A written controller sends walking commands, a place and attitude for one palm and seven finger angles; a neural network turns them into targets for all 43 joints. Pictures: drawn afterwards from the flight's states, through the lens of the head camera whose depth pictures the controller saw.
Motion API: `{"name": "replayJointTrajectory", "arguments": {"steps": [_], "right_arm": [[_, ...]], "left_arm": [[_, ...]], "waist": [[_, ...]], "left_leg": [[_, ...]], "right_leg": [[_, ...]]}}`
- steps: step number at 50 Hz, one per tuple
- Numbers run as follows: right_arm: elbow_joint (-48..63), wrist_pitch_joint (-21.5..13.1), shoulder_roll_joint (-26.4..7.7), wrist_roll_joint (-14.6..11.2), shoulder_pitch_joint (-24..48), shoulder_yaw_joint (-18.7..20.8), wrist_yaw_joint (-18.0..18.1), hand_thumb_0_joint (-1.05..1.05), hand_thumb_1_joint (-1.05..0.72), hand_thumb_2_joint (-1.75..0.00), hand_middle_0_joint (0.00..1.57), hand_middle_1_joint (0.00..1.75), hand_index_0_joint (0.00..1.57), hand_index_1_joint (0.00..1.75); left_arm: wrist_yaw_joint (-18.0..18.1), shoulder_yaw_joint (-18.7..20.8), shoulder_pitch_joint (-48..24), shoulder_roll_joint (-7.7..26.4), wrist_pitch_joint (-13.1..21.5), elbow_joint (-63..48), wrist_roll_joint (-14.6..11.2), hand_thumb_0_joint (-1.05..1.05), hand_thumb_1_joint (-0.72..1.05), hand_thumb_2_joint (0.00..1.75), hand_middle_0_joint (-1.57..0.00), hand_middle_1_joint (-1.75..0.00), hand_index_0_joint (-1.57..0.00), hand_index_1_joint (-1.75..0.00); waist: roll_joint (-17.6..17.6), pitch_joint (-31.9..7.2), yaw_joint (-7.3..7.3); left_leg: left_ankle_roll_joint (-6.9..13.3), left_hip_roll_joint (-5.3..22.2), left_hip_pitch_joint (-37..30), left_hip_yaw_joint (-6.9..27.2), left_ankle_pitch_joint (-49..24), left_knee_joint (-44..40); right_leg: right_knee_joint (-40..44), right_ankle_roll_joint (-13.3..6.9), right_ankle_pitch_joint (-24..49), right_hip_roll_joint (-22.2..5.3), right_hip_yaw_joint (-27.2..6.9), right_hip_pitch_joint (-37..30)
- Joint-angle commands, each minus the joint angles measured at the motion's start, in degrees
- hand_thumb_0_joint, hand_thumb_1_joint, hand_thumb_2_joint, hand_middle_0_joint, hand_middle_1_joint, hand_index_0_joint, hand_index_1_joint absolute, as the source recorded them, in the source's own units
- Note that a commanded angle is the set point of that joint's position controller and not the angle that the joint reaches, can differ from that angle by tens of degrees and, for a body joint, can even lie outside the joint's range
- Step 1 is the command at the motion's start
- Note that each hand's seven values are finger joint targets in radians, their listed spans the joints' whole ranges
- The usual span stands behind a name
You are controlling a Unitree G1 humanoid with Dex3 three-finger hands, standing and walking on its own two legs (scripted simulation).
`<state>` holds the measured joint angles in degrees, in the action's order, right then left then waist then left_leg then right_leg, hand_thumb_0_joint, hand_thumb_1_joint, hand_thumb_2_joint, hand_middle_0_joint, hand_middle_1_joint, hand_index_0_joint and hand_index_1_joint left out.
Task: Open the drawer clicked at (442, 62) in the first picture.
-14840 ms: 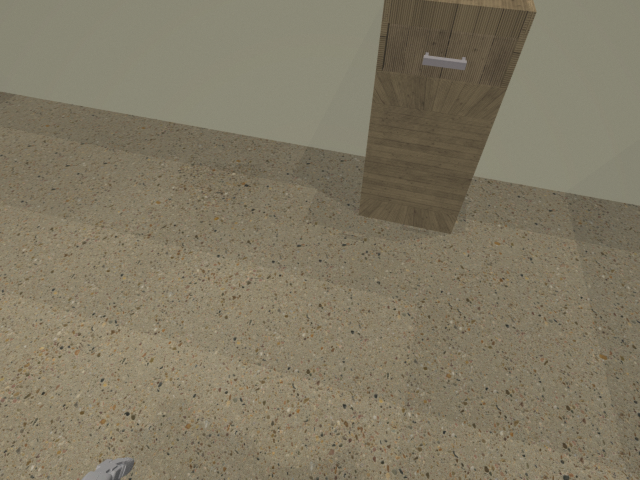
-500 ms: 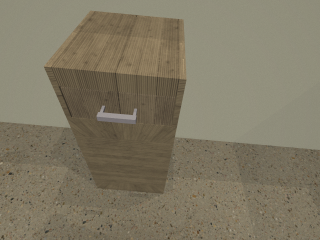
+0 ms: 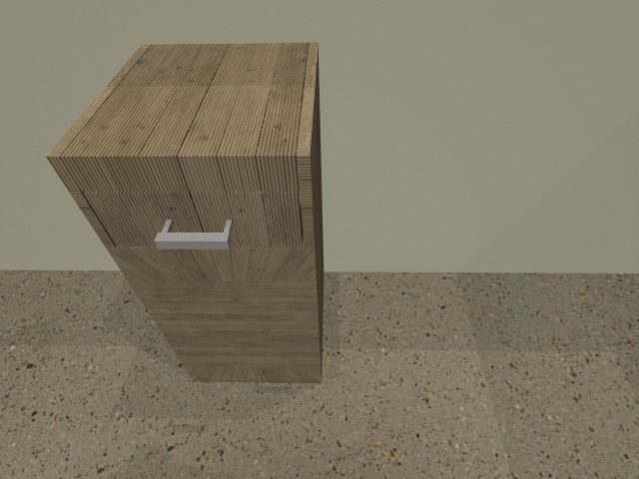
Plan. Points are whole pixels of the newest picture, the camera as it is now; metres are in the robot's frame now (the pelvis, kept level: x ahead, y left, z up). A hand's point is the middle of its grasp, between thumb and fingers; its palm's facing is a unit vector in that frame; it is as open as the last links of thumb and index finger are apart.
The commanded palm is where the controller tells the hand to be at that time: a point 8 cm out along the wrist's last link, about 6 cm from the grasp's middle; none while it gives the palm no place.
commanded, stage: come to a stop and stand still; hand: left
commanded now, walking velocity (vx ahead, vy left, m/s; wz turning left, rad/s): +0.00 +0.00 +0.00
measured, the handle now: (196, 232) +0.52 +0.25 -0.02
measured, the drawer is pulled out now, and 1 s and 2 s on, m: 0.00 0.00 0.00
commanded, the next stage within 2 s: look again from close up in 0.36 s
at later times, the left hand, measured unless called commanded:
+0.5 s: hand out of the picture -0.05 +0.12 -0.17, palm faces +0.06 -0.99 -0.13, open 7.3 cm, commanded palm none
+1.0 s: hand out of the picture +0.02 +0.21 -0.17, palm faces +0.02 -0.98 -0.20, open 7.3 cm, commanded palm none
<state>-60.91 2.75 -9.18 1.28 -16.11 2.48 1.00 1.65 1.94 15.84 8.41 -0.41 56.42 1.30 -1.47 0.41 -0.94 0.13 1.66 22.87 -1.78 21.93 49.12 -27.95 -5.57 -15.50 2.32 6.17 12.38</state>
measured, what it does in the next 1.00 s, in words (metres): steps on the spot: left foot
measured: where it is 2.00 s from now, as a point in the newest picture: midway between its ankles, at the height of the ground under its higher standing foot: outside the picture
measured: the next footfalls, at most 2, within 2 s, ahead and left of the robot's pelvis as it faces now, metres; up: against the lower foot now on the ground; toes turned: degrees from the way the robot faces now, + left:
left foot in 0.10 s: +0.02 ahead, +0.11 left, +0.00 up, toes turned +2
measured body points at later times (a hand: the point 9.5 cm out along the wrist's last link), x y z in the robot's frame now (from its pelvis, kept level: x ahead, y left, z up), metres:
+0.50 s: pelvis -0.01 -0.02 +0.00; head +0.00 -0.02 +0.45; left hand -0.05 +0.17 -0.16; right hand -0.03 -0.21 -0.16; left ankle -0.02 +0.11 -0.74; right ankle +0.00 -0.06 -0.74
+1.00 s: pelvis +0.00 +0.04 +0.00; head -0.01 +0.04 +0.45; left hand +0.02 +0.26 -0.15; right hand -0.02 -0.18 -0.16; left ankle -0.02 +0.11 -0.74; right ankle +0.00 -0.06 -0.74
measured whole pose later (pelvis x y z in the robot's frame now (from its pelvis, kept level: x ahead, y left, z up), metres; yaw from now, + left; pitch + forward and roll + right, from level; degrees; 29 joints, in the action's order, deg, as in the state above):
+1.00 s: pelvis +0.00 +0.04 +0.00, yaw -1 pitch -2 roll -1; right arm -62.4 -0.5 -8.1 1.2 -18.9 -1.6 1.9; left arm 2.6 -0.6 17.0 8.9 1.0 60.3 -0.2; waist -0.7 0.7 -0.4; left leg 3.7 -1.9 8.0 -3.8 15.9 26.2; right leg -24.5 -2.3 -13.2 1.7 4.7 9.0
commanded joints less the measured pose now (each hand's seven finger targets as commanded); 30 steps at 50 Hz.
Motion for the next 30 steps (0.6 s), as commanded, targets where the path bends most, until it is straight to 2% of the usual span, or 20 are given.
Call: {"name": "replayJointTrajectory", "arguments": {"steps": [1, 3, 4, 5, 6, 7, 8, 9, 13, 19, 20, 22, 23, 24, 25, 26, 27, 28, 30], "right_arm": [[2.03, -1.65, -0.75, -0.30, -1.33, -0.62, 0.34, 0.00, -0.90, -0.90, 0.20, 0.30, 0.20, 0.30], [0.18, -2.40, 0.06, -0.54, -5.16, -1.32, 0.76, 0.00, -0.90, -0.90, 0.20, 0.30, 0.20, 0.30], [-0.49, -2.99, -0.81, -0.55, -6.09, -1.52, 1.08, 0.00, -0.90, -0.90, 0.20, 0.30, 0.20, 0.30], [-0.73, -3.68, -2.05, -0.37, -5.98, -1.74, 1.34, 0.00, -0.90, -0.90, 0.20, 0.30, 0.20, 0.30], [-0.78, -3.84, -2.69, -0.28, -4.72, -1.86, 1.59, 0.00, -0.90, -0.90, 0.20, 0.30, 0.20, 0.30], [-1.16, -3.66, -2.68, -0.32, -4.97, -2.04, 1.91, 0.00, -0.90, -0.90, 0.20, 0.30, 0.20, 0.30], [-1.99, -3.63, -1.79, -0.57, -4.68, -2.24, 1.90, 0.00, -0.90, -0.90, 0.20, 0.30, 0.20, 0.30], [-2.20, -3.54, -1.19, -0.59, -4.55, -2.57, 1.90, 0.00, -0.90, -0.90, 0.20, 0.30, 0.20, 0.30], [-2.64, -3.11, -1.01, -0.62, -6.01, -2.86, 1.84, 0.00, -0.90, -0.90, 0.20, 0.30, 0.20, 0.30], [-3.25, -3.13, -0.69, -0.49, -8.04, -3.22, 1.78, 0.00, -0.90, -0.90, 0.20, 0.30, 0.20, 0.30], [-3.38, -3.19, -0.57, -0.47, -8.23, -3.29, 1.83, 0.00, -0.90, -0.90, 0.20, 0.30, 0.20, 0.30], [-3.46, -3.25, -0.43, -0.48, -8.78, -3.38, 1.84, 0.00, -0.90, -0.90, 0.20, 0.30, 0.20, 0.30], [2.84, -2.51, -6.58, -0.37, -7.30, -1.46, 0.75, 0.00, -0.90, -0.90, 0.20, 0.30, 0.20, 0.30], [3.47, -2.96, -4.74, 0.09, -6.68, -1.49, 0.98, 0.00, -0.90, -0.90, 0.20, 0.30, 0.20, 0.30], [2.64, -3.09, -3.75, 0.21, -7.71, -1.25, 1.37, 0.00, -0.90, -0.90, 0.20, 0.30, 0.20, 0.30], [2.51, -3.12, -3.03, 0.09, -9.72, -1.30, 1.44, 0.00, -0.90, -0.90, 0.20, 0.30, 0.20, 0.30], [2.54, -3.04, -2.58, -0.13, -10.57, -1.31, 1.46, 0.00, -0.90, -0.90, 0.20, 0.30, 0.20, 0.30], [2.65, -2.76, -1.90, -0.03, -11.05, -1.75, 1.20, 0.00, -0.90, -0.90, 0.20, 0.30, 0.20, 0.30], [2.57, -2.76, -2.91, -0.26, -10.38, -1.46, 1.25, 0.00, -0.90, -0.90, 0.20, 0.30, 0.20, 0.30]], "left_arm": [[0.03, 1.06, 3.73, 7.00, 1.09, -0.85, -0.04, 0.00, 0.90, 0.90, -0.20, -0.30, -0.20, -0.30], [-0.03, 0.64, 3.41, 6.07, 1.25, 0.35, -0.60, 0.00, 0.90, 0.90, -0.20, -0.30, -0.20, -0.30], [-0.09, 0.27, 3.85, 4.70, 1.35, 0.87, -0.92, 0.00, 0.90, 0.90, -0.20, -0.30, -0.20, -0.30], [-0.11, -0.10, 4.97, 3.31, 1.49, 1.46, -1.15, 0.00, 0.90, 0.90, -0.20, -0.30, -0.20, -0.30], [0.01, -0.27, 5.61, 2.64, 1.64, 2.17, -1.15, 0.00, 0.90, 0.90, -0.20, -0.30, -0.20, -0.30], [0.18, -0.30, 5.48, 2.72, 1.90, 2.87, -1.06, 0.00, 0.90, 0.90, -0.20, -0.30, -0.20, -0.30], [0.24, -0.23, 5.25, 3.50, 1.56, 4.02, -1.18, 0.00, 0.90, 0.90, -0.20, -0.30, -0.20, -0.30], [0.10, -0.38, 5.17, 4.21, 1.56, 4.57, -1.27, 0.00, 0.90, 0.90, -0.20, -0.30, -0.20, -0.30], [-0.01, -1.03, 5.63, 3.65, 1.63, 6.04, -1.00, 0.00, 0.90, 0.90, -0.20, -0.30, -0.20, -0.30], [0.22, -1.38, 7.53, 2.45, 2.03, 7.16, -0.94, 0.00, 0.90, 0.90, -0.20, -0.30, -0.20, -0.30], [0.24, -1.39, 8.04, 2.14, 2.11, 7.35, -0.98, 0.00, 0.90, 0.90, -0.20, -0.30, -0.20, -0.30], [0.30, -1.44, 8.44, 1.98, 2.22, 7.58, -0.99, 0.00, 0.90, 0.90, -0.20, -0.30, -0.20, -0.30], [0.73, -2.41, 6.74, 10.14, 2.93, 2.83, 0.13, 0.00, 0.90, 0.90, -0.20, -0.30, -0.20, -0.30], [1.30, -1.32, 8.21, 6.55, 3.01, 3.80, -0.73, 0.00, 0.90, 0.90, -0.20, -0.30, -0.20, -0.30], [1.59, -0.78, 7.54, 6.48, 3.16, 4.03, -0.45, 0.00, 0.90, 0.90, -0.20, -0.30, -0.20, -0.30], [1.58, -0.92, 7.21, 6.69, 3.17, 3.17, -0.64, 0.00, 0.90, 0.90, -0.20, -0.30, -0.20, -0.30], [1.58, -0.68, 7.21, 6.27, 3.19, 2.71, -0.53, 0.00, 0.90, 0.90, -0.20, -0.30, -0.20, -0.30], [1.68, -1.01, 7.22, 5.93, 3.03, 2.78, -0.64, 0.00, 0.90, 0.90, -0.20, -0.30, -0.20, -0.30], [1.63, -0.71, 6.88, 5.76, 3.13, 2.91, -0.69, 0.00, 0.90, 0.90, -0.20, -0.30, -0.20, -0.30]], "waist": [[5.09, 2.01, 1.87], [4.18, 0.88, 0.44], [1.57, 1.27, 0.61], [-1.89, 0.96, 1.58], [-1.78, 0.73, 2.58], [0.29, 0.48, 2.32], [-4.79, 0.85, 2.17], [-4.80, 1.61, 2.23], [1.45, 4.96, 1.56], [3.40, 5.37, 1.09], [2.45, 5.45, 1.19], [2.72, 5.34, 1.09], [4.31, 14.74, -1.53], [2.41, 7.11, 0.12], [-0.24, 3.28, -0.87], [-0.15, -0.35, -0.84], [1.41, -1.89, -0.82], [4.39, -1.25, -0.67], [6.51, 1.76, -0.40]], "left_leg": [[-0.06, -0.12, -3.44, -0.84, 0.01, -13.74], [0.49, 0.10, -11.06, 0.23, -7.88, -25.17], [1.43, 1.85, -13.50, 3.04, -12.40, -28.06], [2.86, 5.41, -12.84, 6.18, -17.71, -28.93], [3.58, 6.67, -11.16, 6.51, -19.53, -27.59], [2.95, 5.75, -10.10, 4.91, -17.60, -25.83], [2.61, 4.95, -9.35, 4.53, -15.97, -27.87], [2.33, 4.85, -8.57, 4.71, -13.83, -28.80], [1.71, 3.55, -7.77, 3.81, -8.18, -30.17], [1.77, 2.81, -9.60, 3.13, -9.18, -29.87], [1.76, 2.82, -9.91, 3.01, -9.44, -29.81], [1.77, 2.84, -9.87, 3.08, -9.48, -29.96], [1.13, -0.60, -6.80, 5.85, -10.10, -24.85], [1.60, 1.74, -7.58, 3.70, -6.37, -20.42], [1.85, 0.63, -7.76, 3.66, -7.93, -18.79], [1.79, -0.06, -7.90, 3.34, -7.49, -17.43], [1.60, -0.07, -6.86, 2.87, -6.69, -16.27], [1.80, -0.02, -6.11, 2.39, -5.58, -15.72], [2.11, 0.78, -5.55, 2.93, -6.48, -16.28]], "right_leg": [[12.21, -4.98, 7.97, -14.45, -14.90, -1.41], [10.38, -2.63, 7.07, -12.57, -13.98, -0.13], [9.37, -0.55, 6.84, -10.55, -12.85, 1.26], [8.49, 1.49, 9.37, -7.92, -11.33, -0.11], [8.94, 3.20, 11.53, -7.13, -10.65, -2.27], [10.08, 4.47, 14.16, -7.60, -11.47, -4.19], [9.66, 4.59, 14.16, -8.41, -11.34, -5.37], [10.02, 4.33, 12.91, -8.30, -10.89, -6.35], [14.15, 4.17, 3.88, -8.35, -11.80, -4.92], [16.24, 4.37, 0.53, -8.51, -12.35, -3.16], [16.34, 4.31, 0.71, -8.68, -12.28, -2.87], [16.20, 4.20, 0.81, -8.52, -12.34, -2.95], [14.01, 5.41, -0.94, -7.90, -13.49, 4.17], [14.17, 4.68, -8.35, -11.69, -16.76, 4.30], [15.63, 3.97, -5.17, -12.77, -18.62, 1.27], [15.46, 3.94, -3.10, -13.44, -18.34, -1.97], [15.43, 3.73, -1.97, -13.78, -18.73, -2.94], [15.88, 4.03, -1.79, -13.96, -18.48, -3.77], [15.70, 3.10, -0.32, -14.01, -17.68, -1.98]]}}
